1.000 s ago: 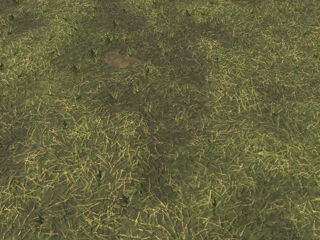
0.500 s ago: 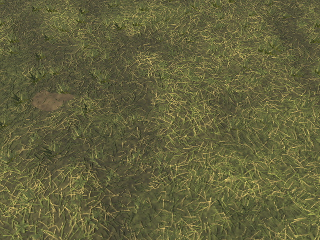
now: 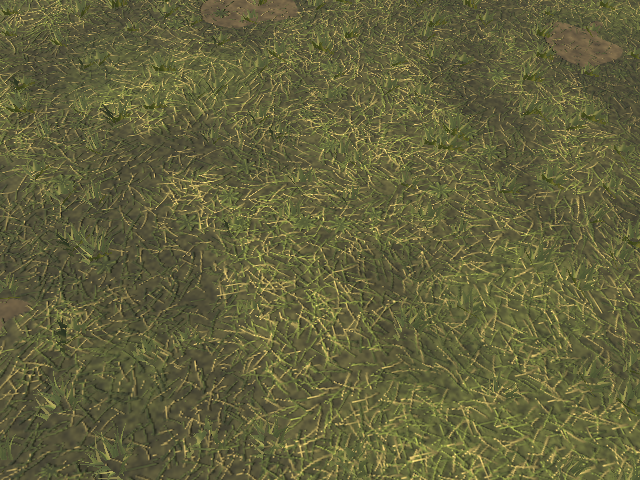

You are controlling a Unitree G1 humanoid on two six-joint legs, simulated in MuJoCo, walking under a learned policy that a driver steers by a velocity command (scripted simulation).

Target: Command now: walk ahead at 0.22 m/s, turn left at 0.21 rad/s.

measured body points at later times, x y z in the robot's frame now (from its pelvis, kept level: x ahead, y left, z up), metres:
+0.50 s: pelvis +0.09 -0.02 -0.01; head +0.13 -0.01 +0.44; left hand +0.16 +0.29 -0.11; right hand +0.31 -0.25 -0.11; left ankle +0.08 +0.12 -0.71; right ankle +0.16 -0.13 -0.75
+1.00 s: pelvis +0.16 +0.04 +0.00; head +0.16 +0.05 +0.45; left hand +0.18 +0.36 -0.10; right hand +0.36 -0.17 -0.10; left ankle +0.07 +0.11 -0.75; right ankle +0.29 -0.06 -0.72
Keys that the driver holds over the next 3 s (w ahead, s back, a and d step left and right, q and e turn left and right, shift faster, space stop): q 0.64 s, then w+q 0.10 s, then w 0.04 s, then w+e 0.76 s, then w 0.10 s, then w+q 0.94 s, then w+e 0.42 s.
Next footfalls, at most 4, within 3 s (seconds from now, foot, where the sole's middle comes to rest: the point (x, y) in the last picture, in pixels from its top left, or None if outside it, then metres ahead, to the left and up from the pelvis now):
0.18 right None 0.20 -0.12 -0.78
0.58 left None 0.10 0.12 -0.78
1.14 right None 0.36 -0.03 -0.78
1.62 left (203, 393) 0.65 0.23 -0.78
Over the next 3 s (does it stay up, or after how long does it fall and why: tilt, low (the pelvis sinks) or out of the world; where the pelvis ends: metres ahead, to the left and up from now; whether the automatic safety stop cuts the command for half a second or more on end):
stays up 1.16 0.32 -0.01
